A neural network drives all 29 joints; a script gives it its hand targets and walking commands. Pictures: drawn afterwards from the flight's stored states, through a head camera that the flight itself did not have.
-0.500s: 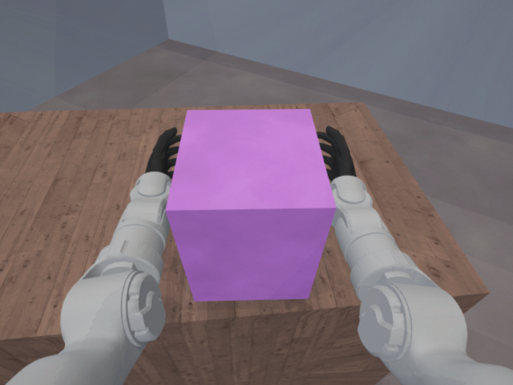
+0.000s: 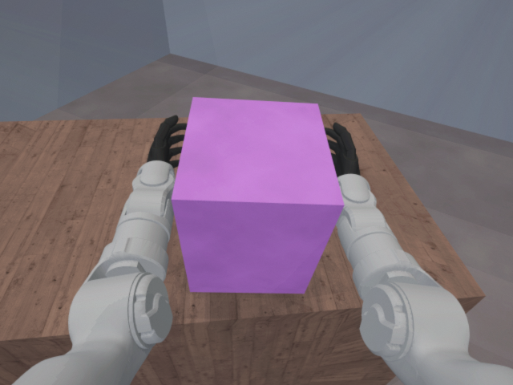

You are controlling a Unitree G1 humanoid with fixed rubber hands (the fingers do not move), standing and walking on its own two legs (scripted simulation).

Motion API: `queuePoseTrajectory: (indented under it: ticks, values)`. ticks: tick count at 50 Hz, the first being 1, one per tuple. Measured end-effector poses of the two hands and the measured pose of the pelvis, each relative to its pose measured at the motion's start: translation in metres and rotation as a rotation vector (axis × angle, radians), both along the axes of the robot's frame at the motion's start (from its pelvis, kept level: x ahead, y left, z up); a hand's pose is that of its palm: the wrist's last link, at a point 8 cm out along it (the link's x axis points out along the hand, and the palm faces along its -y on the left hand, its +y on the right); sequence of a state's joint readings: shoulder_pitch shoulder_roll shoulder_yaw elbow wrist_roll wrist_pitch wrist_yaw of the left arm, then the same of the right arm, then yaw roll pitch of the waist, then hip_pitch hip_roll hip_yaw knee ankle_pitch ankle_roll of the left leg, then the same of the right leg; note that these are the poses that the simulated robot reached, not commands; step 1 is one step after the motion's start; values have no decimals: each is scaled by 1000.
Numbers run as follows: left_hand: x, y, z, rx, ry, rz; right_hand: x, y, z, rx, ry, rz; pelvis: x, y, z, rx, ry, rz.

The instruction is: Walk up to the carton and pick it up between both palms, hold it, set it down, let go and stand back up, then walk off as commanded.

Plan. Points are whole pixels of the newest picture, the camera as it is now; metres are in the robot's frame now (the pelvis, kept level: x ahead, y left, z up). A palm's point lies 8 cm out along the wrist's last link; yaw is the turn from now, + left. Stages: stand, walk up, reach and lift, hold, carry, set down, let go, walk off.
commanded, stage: reach and lift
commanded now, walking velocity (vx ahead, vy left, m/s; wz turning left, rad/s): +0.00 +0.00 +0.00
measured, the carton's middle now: (251, 201) +0.41 +0.04 +0.10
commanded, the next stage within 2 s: none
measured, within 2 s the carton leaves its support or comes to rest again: neither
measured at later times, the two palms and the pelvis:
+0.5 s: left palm (148, 154) +0.39 +0.19 +0.20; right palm (351, 171) +0.39 -0.10 +0.19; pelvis -0.01 +0.00 +0.00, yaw +0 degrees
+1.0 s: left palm (143, 149) +0.38 +0.19 +0.22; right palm (355, 164) +0.39 -0.10 +0.21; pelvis -0.02 +0.00 +0.00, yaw +0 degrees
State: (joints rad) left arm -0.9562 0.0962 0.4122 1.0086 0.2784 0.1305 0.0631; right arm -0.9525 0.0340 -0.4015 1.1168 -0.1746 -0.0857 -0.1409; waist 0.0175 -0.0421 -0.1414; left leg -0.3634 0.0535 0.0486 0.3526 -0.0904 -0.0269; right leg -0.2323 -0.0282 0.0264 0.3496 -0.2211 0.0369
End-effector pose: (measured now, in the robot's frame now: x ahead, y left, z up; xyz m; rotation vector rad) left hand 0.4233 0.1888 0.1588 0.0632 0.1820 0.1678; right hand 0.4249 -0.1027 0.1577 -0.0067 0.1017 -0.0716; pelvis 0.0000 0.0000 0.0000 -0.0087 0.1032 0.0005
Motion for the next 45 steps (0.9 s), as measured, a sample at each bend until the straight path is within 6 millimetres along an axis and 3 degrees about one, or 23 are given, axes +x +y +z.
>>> queuePoseTrajectory:
  ticks: [24,45]
  values:
    - [-32,3,42,-22,-1,20,-29,3,30,64,3,6,-12,1,1,-2,-98,1]
    - [-47,5,58,6,21,34,-40,6,43,65,23,21,-20,4,0,-5,-117,1]
